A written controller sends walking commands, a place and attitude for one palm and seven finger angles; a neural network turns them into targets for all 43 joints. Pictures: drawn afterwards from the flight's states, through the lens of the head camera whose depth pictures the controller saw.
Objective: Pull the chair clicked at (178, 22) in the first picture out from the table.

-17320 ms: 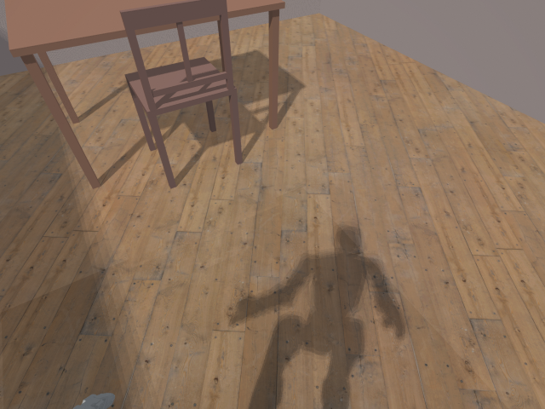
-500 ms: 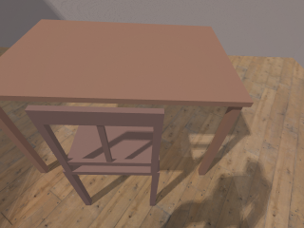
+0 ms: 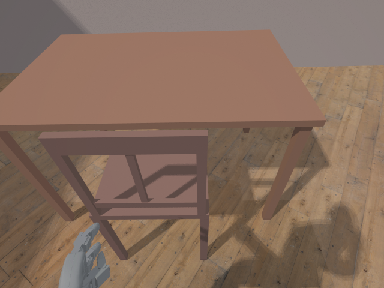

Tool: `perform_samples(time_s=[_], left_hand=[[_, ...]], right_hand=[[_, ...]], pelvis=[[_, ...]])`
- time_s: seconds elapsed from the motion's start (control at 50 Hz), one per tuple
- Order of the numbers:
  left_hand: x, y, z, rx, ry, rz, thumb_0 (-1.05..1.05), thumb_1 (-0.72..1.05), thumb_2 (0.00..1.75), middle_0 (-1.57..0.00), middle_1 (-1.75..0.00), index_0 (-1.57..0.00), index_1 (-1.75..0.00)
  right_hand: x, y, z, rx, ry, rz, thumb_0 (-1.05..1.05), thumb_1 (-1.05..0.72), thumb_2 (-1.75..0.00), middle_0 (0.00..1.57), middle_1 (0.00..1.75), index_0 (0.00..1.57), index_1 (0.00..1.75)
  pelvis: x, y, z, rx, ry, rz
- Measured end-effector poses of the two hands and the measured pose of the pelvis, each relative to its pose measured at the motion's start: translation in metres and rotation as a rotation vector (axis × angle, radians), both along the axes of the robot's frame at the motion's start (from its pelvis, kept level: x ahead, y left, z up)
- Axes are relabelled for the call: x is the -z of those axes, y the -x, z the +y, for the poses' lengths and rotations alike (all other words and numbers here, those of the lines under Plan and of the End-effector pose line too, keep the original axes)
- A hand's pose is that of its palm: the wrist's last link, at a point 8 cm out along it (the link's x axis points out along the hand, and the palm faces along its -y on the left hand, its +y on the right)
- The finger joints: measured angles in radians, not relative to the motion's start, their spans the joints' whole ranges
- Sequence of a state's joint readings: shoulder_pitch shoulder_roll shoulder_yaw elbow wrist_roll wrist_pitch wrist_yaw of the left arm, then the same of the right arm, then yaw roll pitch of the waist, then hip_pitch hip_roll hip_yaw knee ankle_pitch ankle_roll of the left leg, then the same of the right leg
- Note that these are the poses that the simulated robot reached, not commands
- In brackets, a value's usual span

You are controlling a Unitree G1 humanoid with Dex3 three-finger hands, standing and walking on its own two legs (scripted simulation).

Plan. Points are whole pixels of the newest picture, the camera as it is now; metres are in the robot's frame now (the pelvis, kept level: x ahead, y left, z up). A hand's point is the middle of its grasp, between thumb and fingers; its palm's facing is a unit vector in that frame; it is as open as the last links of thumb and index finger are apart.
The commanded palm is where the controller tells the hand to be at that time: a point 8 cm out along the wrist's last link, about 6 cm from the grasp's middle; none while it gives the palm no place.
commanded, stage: raise the hand toward the chair's back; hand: left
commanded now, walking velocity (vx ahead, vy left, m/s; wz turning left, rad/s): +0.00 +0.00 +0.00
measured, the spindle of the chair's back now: (138, 179) +0.44 +0.17 -0.08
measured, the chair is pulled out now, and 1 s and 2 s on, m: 0.00 0.00 0.00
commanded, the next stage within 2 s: aim the fingers beside a spindle in 1.90 s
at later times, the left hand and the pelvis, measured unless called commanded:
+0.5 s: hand (130, 272) +0.18 +0.13 -0.03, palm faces -0.06 -0.99 -0.08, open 11.7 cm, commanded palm +0.15 +0.21 -0.04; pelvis -0.04 -0.05 -0.10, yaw +1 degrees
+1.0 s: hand (114, 255) +0.21 +0.17 -0.03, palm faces -0.01 -1.00 -0.03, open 15.7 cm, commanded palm +0.19 +0.24 -0.03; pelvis -0.02 -0.01 -0.08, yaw -1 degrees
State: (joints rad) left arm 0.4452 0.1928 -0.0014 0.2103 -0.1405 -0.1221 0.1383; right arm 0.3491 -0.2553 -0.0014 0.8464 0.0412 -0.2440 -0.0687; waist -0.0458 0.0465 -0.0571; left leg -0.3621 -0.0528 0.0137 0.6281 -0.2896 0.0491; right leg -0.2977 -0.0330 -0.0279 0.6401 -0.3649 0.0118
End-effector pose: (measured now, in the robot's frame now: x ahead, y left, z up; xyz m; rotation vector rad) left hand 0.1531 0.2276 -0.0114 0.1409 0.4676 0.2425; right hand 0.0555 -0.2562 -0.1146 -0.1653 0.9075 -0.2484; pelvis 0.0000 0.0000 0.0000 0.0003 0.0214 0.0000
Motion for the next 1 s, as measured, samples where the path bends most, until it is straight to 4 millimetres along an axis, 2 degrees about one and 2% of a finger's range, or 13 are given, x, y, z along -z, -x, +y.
perform_samples(time_s=[0.06, 0.12, 0.18, 0.26, 0.34, 0.44, 0.48, 0.54, 0.62, 0.72, 0.78, 0.92, 1.0], left_hand=[[-0.023, -0.046, -0.027, 0.114, 0.068, -0.297, 0.04, 0.84, 0.85, -0.18, -0.28, -0.18, -0.28], [-0.016, -0.057, -0.054, 0.232, 0.181, -0.488, 0.02, 0.76, 0.82, -0.17, -0.27, -0.18, -0.27], [0.016, -0.037, -0.064, 0.288, 0.216, -0.483, 0.01, 0.68, 0.79, -0.17, -0.26, -0.18, -0.26], [0.057, 0.012, -0.049, 0.204, 0.179, -0.299, 0.01, 0.58, 0.75, -0.17, -0.25, -0.17, -0.25], [0.043, 0.044, -0.021, 0.076, 0.055, -0.339, 0.02, 0.48, 0.71, -0.16, -0.23, -0.17, -0.23], [0.004, 0.025, -0.023, 0.176, -0.006, -0.606, 0.02, 0.36, 0.67, -0.14, -0.21, -0.14, -0.21], [0.007, 0.006, -0.035, 0.281, 0.035, -0.607, 0.01, 0.31, 0.65, -0.13, -0.21, -0.14, -0.21], [0.029, -0.021, -0.048, 0.393, 0.132, -0.443, 0.01, 0.24, 0.62, -0.12, -0.20, -0.13, -0.19], [0.040, -0.032, -0.043, 0.326, 0.192, -0.270, 0.01, 0.15, 0.58, -0.12, -0.18, -0.13, -0.18], [0.010, -0.025, -0.016, 0.163, 0.092, -0.383, 0.01, 0.04, 0.53, -0.11, -0.16, -0.12, -0.16], [0.005, -0.025, -0.007, 0.175, 0.045, -0.453, 0.01, -0.03, 0.50, -0.10, -0.15, -0.11, -0.15], [0.036, -0.033, -0.011, 0.308, 0.141, -0.356, 0.00, -0.20, 0.43, -0.08, -0.13, -0.09, -0.13], [0.018, -0.036, 0.000, 0.258, 0.123, -0.417, 0.00, -0.29, 0.39, -0.08, -0.11, -0.09, -0.11]], right_hand=[[-0.009, -0.040, -0.016, -0.042, 0.046, -0.158, 0.02, -0.92, -0.90, 0.20, 0.30, 0.20, 0.30], [-0.020, -0.076, -0.027, -0.091, 0.076, -0.273, 0.01, -0.92, -0.90, 0.20, 0.30, 0.20, 0.30], [-0.028, -0.106, -0.032, -0.145, 0.096, -0.346, 0.01, -0.91, -0.90, 0.20, 0.30, 0.20, 0.30], [-0.024, -0.139, -0.030, -0.210, 0.096, -0.394, 0.01, -0.91, -0.90, 0.20, 0.30, 0.20, 0.30], [-0.005, -0.156, -0.015, -0.262, 0.061, -0.404, 0.01, -0.91, -0.90, 0.20, 0.30, 0.20, 0.30], [0.035, -0.147, 0.006, -0.303, -0.010, -0.359, 0.01, -0.91, -0.90, 0.20, 0.30, 0.20, 0.30], [0.050, -0.134, 0.010, -0.281, -0.039, -0.320, 0.01, -0.91, -0.90, 0.20, 0.30, 0.20, 0.30], [0.064, -0.108, 0.008, -0.209, -0.068, -0.243, 0.01, -0.91, -0.90, 0.21, 0.30, 0.20, 0.30], [0.062, -0.072, -0.006, -0.086, -0.058, -0.147, 0.01, -0.91, -0.90, 0.21, 0.30, 0.20, 0.30], [0.051, -0.046, -0.024, -0.015, 0.005, -0.079, 0.01, -0.91, -0.90, 0.21, 0.30, 0.20, 0.30], [0.049, -0.044, -0.030, -0.037, 0.045, -0.064, 0.01, -0.91, -0.90, 0.20, 0.30, 0.20, 0.30], [0.039, -0.067, -0.023, -0.063, 0.090, -0.134, 0.01, -0.91, -0.90, 0.20, 0.30, 0.20, 0.30], [0.026, -0.086, -0.004, -0.085, 0.073, -0.196, 0.01, -0.91, -0.90, 0.20, 0.30, 0.20, 0.30]], pelvis=[[0.016, 0.009, -0.005, 0.006, -0.003, 0.069], [0.035, 0.016, -0.015, 0.026, -0.012, 0.132], [0.053, 0.018, -0.025, 0.031, -0.015, 0.171], [0.072, 0.020, -0.036, 0.018, -0.004, 0.192], [0.083, 0.023, -0.043, -0.004, 0.020, 0.212], [0.098, 0.032, -0.047, -0.024, 0.046, 0.239], [0.101, 0.035, -0.048, -0.020, 0.045, 0.249], [0.099, 0.035, -0.047, -0.011, 0.034, 0.253], [0.087, 0.026, -0.042, 0.009, 0.016, 0.245], [0.075, 0.016, -0.035, 0.021, 0.014, 0.245], [0.076, 0.017, -0.029, 0.012, 0.024, 0.257], [0.081, 0.020, -0.015, 0.015, 0.041, 0.270], [0.075, 0.017, -0.008, 0.016, 0.046, 0.259]])
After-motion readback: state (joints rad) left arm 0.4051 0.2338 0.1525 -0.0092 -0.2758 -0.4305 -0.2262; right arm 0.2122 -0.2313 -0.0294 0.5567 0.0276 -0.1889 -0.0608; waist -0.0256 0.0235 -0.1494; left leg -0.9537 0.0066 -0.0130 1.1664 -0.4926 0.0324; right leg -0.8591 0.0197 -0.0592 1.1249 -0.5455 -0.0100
